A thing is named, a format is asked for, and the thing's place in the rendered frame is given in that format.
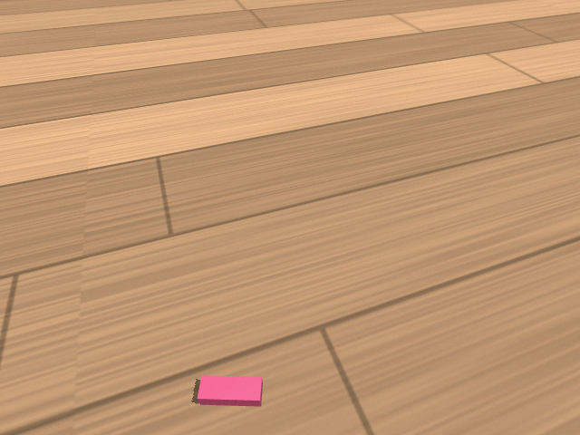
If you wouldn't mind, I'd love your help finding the carton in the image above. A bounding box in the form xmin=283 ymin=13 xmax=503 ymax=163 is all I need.
xmin=198 ymin=375 xmax=263 ymax=407

